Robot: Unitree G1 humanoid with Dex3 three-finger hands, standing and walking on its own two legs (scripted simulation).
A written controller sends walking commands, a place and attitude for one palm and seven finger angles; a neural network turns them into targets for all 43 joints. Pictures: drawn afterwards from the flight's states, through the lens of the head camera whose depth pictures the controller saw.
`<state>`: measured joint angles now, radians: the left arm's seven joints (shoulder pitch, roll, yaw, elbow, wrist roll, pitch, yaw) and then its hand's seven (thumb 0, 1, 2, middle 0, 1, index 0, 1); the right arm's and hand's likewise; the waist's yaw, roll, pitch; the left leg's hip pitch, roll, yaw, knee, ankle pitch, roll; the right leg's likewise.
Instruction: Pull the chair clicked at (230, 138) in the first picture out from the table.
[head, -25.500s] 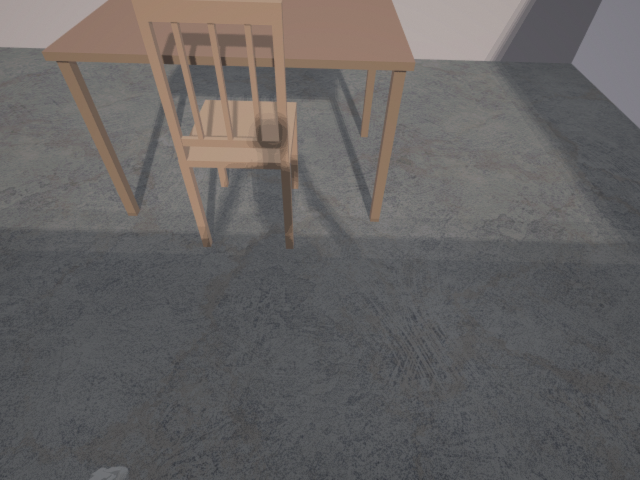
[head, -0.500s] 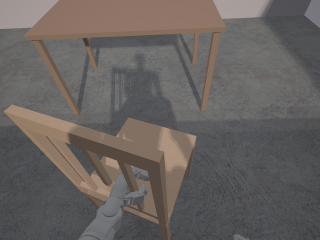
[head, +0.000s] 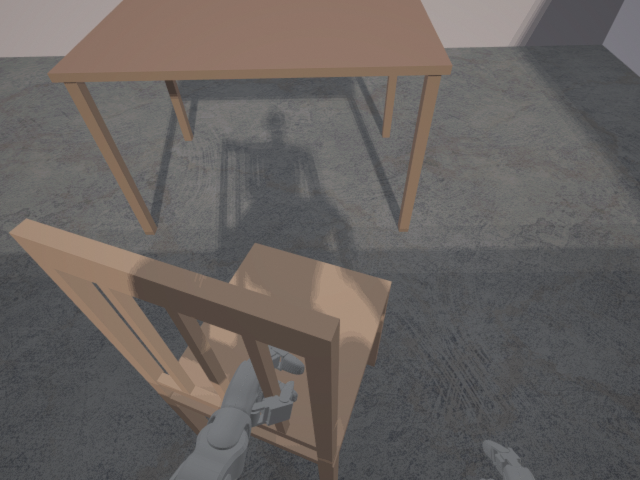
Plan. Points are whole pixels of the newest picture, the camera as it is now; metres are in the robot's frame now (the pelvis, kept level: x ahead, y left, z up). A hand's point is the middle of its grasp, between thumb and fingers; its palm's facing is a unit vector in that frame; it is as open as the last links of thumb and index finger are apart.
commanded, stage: stop walking, hand still on the chair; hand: left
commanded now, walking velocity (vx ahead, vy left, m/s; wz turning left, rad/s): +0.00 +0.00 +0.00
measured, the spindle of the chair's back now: (211, 366) +0.29 +0.18 -0.06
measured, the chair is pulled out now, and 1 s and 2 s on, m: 0.75 0.75 0.75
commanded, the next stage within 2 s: open the thumb and straighten the fingers in 0.20 s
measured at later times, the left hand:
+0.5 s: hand (283, 398) +0.24 +0.07 -0.07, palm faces -0.21 -0.97 -0.08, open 6.5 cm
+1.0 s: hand (265, 402) +0.24 +0.09 -0.08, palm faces -0.15 -0.98 -0.10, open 16.8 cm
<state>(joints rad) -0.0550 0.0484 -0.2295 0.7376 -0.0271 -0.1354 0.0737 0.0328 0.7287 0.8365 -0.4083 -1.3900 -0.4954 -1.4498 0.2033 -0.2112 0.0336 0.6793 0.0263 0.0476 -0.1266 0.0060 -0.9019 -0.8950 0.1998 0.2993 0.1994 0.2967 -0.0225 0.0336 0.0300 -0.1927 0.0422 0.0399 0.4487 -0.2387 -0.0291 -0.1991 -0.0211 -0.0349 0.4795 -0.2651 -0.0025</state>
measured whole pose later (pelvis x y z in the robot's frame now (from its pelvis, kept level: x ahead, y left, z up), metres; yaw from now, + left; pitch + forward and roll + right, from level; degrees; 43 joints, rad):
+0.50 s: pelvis +0.00 +0.00 -0.02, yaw +1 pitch +4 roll +1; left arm 0.02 0.11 -0.21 0.51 -0.04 -0.09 0.02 0.01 0.46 0.70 -0.46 -1.43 -0.50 -1.45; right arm 0.23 -0.24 0.01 0.63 0.06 -0.01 -0.03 0.01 -0.90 -0.89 0.20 0.30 0.20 0.30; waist -0.05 0.01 -0.02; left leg -0.39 0.03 0.03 0.63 -0.31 -0.03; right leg -0.40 -0.04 -0.04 0.67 -0.35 -0.01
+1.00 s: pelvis +0.02 -0.01 -0.04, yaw +2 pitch +10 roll +1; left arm 0.22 0.15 -0.15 0.16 -0.05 0.13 -0.03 -0.01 -0.52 0.21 -0.10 -0.30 -0.10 -0.29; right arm 0.25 -0.24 0.03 0.52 0.04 -0.09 -0.06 0.01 -0.90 -0.89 0.20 0.30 0.20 0.30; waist -0.05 0.04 -0.11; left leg -0.58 0.03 0.00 0.85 -0.44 -0.04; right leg -0.57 -0.05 -0.06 0.88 -0.49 -0.01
